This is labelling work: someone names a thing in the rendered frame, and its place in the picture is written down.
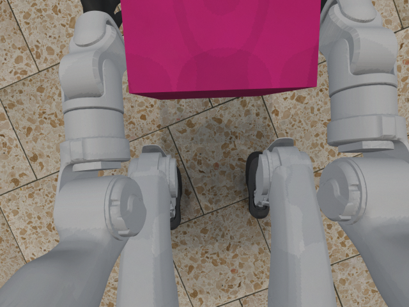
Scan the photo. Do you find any robot thigh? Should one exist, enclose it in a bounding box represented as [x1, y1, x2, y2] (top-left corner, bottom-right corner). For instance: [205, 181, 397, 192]
[257, 146, 337, 307]
[116, 152, 179, 307]

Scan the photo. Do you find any right robot forearm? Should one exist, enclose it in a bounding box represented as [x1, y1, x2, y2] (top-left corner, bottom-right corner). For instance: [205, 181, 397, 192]
[319, 0, 409, 164]

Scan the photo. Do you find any carton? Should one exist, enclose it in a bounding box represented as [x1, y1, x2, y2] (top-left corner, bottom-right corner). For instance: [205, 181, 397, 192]
[120, 0, 321, 100]

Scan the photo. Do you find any left robot forearm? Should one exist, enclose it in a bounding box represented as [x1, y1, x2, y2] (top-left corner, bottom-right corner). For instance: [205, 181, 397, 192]
[54, 11, 130, 224]

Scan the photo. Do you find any left robot upper arm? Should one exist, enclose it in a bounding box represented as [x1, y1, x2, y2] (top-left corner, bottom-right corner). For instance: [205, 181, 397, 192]
[0, 175, 147, 307]

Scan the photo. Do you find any left robot hand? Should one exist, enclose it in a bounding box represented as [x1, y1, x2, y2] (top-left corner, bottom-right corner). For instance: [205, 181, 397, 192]
[81, 0, 122, 28]

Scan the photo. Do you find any right robot thigh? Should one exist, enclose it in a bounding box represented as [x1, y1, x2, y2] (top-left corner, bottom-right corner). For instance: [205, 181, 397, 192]
[257, 146, 337, 307]

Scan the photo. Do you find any left robot thigh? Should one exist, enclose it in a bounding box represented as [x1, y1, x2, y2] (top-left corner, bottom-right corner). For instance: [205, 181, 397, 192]
[116, 152, 179, 307]

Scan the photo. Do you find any right robot upper arm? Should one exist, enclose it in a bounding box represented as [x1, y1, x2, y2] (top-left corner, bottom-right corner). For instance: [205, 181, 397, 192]
[316, 157, 409, 307]

